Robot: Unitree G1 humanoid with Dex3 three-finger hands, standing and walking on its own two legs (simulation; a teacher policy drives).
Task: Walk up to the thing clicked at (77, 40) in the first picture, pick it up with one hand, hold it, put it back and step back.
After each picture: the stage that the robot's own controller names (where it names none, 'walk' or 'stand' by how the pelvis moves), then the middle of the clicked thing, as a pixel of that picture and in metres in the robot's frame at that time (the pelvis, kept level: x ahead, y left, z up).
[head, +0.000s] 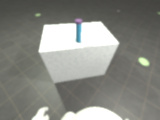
stand; (78, 32) +0.84 +0.15 +0.06
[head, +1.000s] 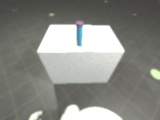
walk; (79, 35) +0.76 +0.17 +0.08
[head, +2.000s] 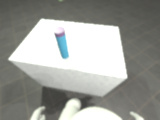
stand; (62, 44) +0.47 +0.24 +0.09
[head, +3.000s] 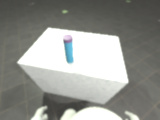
stand; (68, 50) +0.49 +0.19 +0.08
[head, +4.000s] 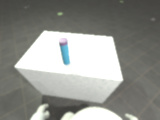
stand; (65, 52) +0.50 +0.21 +0.06
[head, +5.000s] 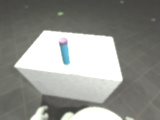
stand; (64, 52) +0.50 +0.21 +0.06
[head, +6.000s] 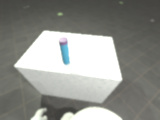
stand; (64, 52) +0.50 +0.21 +0.06
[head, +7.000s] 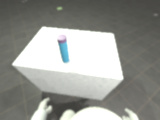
rise first; (64, 50) +0.49 +0.22 +0.06
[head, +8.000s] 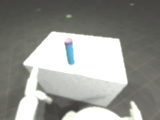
rise first; (69, 52) +0.50 +0.21 +0.06
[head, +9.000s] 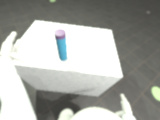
go down; (61, 47) +0.50 +0.19 +0.08
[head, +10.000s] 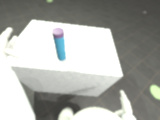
go down; (60, 46) +0.49 +0.19 +0.09
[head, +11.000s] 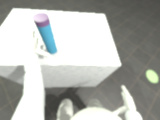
close in; (47, 37) +0.50 +0.22 +0.13
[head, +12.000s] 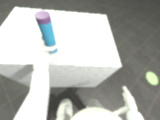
lift; (48, 36) +0.51 +0.22 +0.14
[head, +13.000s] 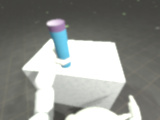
lift; (61, 47) +0.31 +0.16 +0.29
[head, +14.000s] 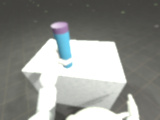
hold; (64, 48) +0.34 +0.15 +0.27
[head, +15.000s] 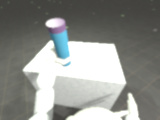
hold; (61, 47) +0.31 +0.16 +0.30
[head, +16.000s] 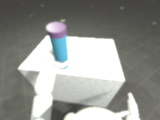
hold; (60, 50) +0.31 +0.16 +0.27
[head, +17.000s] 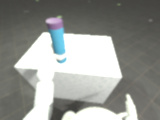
crouch; (58, 44) +0.38 +0.19 +0.25
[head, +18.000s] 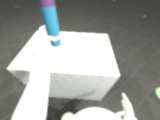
lower; (52, 25) +0.48 +0.21 +0.29
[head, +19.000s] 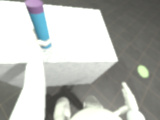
lower; (41, 29) +0.54 +0.22 +0.15
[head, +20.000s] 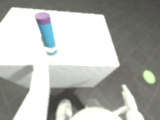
lower; (48, 37) +0.50 +0.21 +0.13
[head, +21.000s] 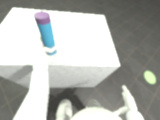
lower; (47, 37) +0.50 +0.22 +0.13
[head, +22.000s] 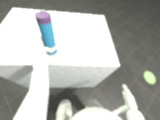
lower; (48, 36) +0.50 +0.21 +0.13
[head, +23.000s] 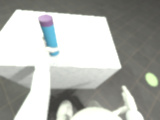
open; (50, 38) +0.50 +0.21 +0.13
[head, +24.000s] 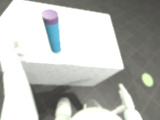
sink last; (53, 35) +0.49 +0.20 +0.13
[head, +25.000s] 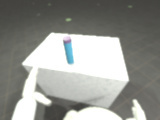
sink last; (68, 51) +0.50 +0.21 +0.10
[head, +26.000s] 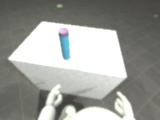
stand; (65, 45) +0.49 +0.20 +0.11
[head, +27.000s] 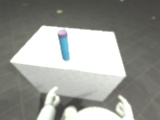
stand; (64, 46) +0.50 +0.20 +0.12
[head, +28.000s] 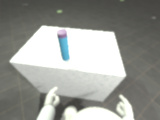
stand; (64, 46) +0.50 +0.20 +0.12
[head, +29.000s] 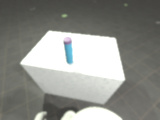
stand; (68, 51) +0.51 +0.19 +0.06
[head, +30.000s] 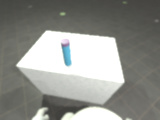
stand; (66, 53) +0.49 +0.20 +0.06
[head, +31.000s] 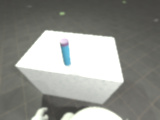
stand; (65, 53) +0.49 +0.20 +0.06
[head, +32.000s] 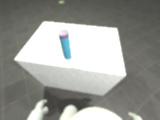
walk; (65, 46) +0.51 +0.20 +0.07
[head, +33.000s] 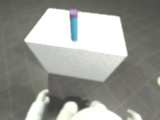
walk; (74, 27) +0.67 +0.18 +0.09
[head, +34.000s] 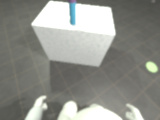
walk; (72, 12) +0.94 +0.24 +0.07
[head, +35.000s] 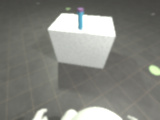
stand; (80, 19) +1.11 +0.19 +0.07
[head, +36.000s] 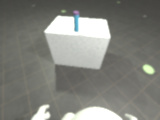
stand; (76, 22) +1.12 +0.21 +0.06
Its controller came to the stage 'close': yes
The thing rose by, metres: 0.23
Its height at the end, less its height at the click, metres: +0.00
